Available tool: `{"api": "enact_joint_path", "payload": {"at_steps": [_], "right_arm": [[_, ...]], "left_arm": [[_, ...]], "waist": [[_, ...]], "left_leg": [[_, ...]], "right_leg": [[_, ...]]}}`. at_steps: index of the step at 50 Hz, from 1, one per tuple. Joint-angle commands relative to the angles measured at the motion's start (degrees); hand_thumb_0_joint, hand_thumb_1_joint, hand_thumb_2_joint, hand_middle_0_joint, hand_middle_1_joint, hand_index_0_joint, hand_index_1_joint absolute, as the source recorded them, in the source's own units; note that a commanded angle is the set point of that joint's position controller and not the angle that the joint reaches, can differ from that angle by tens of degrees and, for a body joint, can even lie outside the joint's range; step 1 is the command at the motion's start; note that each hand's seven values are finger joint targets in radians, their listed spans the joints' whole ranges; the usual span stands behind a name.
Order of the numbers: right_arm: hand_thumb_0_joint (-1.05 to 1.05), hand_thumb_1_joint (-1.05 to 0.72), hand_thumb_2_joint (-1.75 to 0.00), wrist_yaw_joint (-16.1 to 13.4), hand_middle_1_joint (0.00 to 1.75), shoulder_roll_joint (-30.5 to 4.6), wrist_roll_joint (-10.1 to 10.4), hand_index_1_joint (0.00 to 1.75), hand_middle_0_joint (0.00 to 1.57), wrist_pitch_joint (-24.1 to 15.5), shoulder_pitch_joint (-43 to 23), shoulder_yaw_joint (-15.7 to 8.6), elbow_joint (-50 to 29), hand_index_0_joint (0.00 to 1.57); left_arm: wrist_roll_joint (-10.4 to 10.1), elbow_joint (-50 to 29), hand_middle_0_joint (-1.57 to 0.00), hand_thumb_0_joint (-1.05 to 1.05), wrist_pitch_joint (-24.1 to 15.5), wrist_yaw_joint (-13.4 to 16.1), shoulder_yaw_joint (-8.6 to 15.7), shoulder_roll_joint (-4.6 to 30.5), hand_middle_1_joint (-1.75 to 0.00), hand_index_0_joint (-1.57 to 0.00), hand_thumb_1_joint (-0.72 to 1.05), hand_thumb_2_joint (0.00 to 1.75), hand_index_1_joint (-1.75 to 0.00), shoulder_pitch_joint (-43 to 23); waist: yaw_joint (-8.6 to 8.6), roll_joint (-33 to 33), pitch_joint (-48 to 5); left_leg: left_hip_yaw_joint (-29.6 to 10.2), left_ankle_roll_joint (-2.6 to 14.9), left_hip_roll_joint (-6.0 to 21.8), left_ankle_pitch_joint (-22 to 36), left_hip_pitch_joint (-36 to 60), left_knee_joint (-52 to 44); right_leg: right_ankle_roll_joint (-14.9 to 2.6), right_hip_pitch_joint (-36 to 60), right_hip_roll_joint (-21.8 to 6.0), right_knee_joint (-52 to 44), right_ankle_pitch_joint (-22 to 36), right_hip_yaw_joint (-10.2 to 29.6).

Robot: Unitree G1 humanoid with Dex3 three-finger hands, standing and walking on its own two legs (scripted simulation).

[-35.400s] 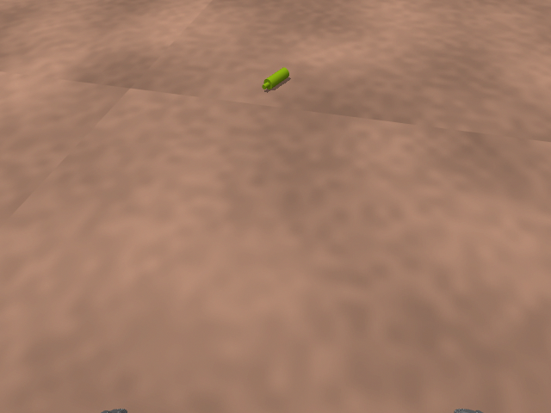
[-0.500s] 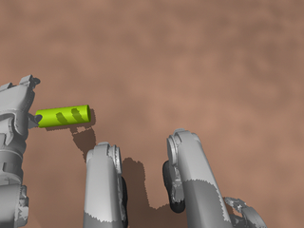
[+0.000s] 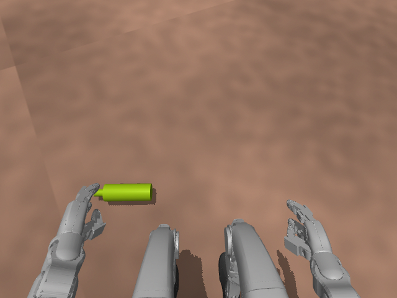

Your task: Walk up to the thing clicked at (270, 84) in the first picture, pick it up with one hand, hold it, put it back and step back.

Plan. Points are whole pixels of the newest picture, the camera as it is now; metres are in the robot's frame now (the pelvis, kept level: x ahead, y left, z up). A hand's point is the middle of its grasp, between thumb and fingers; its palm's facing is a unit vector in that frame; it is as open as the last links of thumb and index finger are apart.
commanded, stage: home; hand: left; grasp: from above
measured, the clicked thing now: (123, 192) +0.47 +0.30 -0.55
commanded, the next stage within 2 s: none
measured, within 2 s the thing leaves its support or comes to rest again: neither
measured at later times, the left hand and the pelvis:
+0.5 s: hand (86, 228) +0.23 +0.18 +0.09, palm faces +0.09 -0.97 -0.21, open 7.4 cm; pelvis +0.07 -0.01 +0.13, yaw +2 degrees
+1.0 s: hand (85, 234) +0.22 +0.18 +0.08, palm faces +0.08 -0.97 -0.21, open 7.4 cm; pelvis +0.07 -0.01 +0.13, yaw +2 degrees
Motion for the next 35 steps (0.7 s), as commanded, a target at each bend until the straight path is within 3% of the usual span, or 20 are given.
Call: {"api": "enact_joint_path", "payload": {"at_steps": [1,3,10,15,24,29,35], "right_arm": [[0.00,-0.90,-0.90,-2.6,0.30,-8.9,0.3,0.30,0.20,-3.5,3.4,-3.3,-6.4,0.20],[0.00,-0.90,-0.90,-3.5,0.30,-8.4,0.3,0.30,0.20,-4.0,4.3,-2.8,-7.1,0.20],[0.00,-0.90,-0.90,-6.6,0.30,-6.8,-0.1,0.30,0.20,-5.9,7.8,-1.4,-8.5,0.20],[0.00,-0.90,-0.90,-8.3,0.30,-6.1,-0.5,0.30,0.20,-7.0,9.5,-1.3,-10.1,0.20],[0.00,-0.90,-0.90,-9.1,0.30,-6.3,-1.6,0.30,0.20,-9.4,9.9,-2.3,-11.0,0.20],[0.00,-0.90,-0.90,-9.2,0.30,-6.8,-2.0,0.30,0.20,-10.6,9.1,-2.3,-10.5,0.20],[0.00,-0.90,-0.90,-8.8,0.30,-6.9,-2.3,0.30,0.20,-11.5,8.4,-2.5,-10.3,0.20]], "left_arm": [[-5.0,-14.5,-0.20,0.00,0.7,1.7,3.7,6.2,-0.30,-0.20,0.90,0.90,-0.30,-1.7],[-6.6,-16.0,-0.20,0.00,1.8,2.0,4.5,5.4,-0.30,-0.20,0.90,0.90,-0.30,1.6],[-12.3,-22.1,-0.20,0.00,6.6,1.9,4.6,0.2,-0.30,-0.20,0.90,0.90,-0.30,12.1],[-14.1,-28.0,-0.20,0.00,9.7,1.3,4.4,-1.7,-0.30,-0.20,0.90,0.90,-0.30,19.8],[-13.6,-31.0,-0.20,0.00,11.0,-1.1,3.3,-2.8,-0.30,-0.20,0.90,0.90,-0.30,24.9],[-13.1,-29.6,-0.20,0.00,10.5,-2.0,3.2,-2.2,-0.30,-0.20,0.90,0.90,-0.30,21.2],[-12.7,-30.8,-0.20,0.00,9.6,-2.2,4.2,-1.5,-0.30,-0.20,0.90,0.90,-0.30,21.7]], "waist": [[-2.32,4.2,-17.8],[-1.51,4.8,-16.6],[-1.06,3.8,-12.4],[-0.01,3.4,-8.7],[-0.22,-0.4,-3.4],[-0.78,-0.9,0.0],[0.44,2.3,-1.8]], "left_leg": [[-3.2,0.21,1.0,2.5,23.2,-24.1],[-3.6,0.03,1.0,4.3,26.2,-26.9],[-1.9,-0.28,0.9,13.4,35.7,-35.1],[-0.8,-0.52,0.8,19.5,41.3,-39.7],[0.0,0.21,0.6,21.8,44.3,-42.6],[0.7,0.51,0.4,18.1,44.1,-43.1],[0.7,-0.04,0.5,19.0,45.6,-43.7]], "right_leg": [[-1.91,19.3,1.2,-18.3,2.7,1.5],[-1.96,22.4,1.1,-20.8,4.1,1.6],[-1.84,35.8,1.3,-31.1,10.8,1.2],[-1.78,42.4,1.7,-36.8,15.7,0.5],[-1.33,46.3,1.8,-41.4,17.5,0.0],[-0.89,45.3,1.3,-42.6,14.7,0.3],[-1.14,46.4,1.3,-42.0,15.2,0.3]]}}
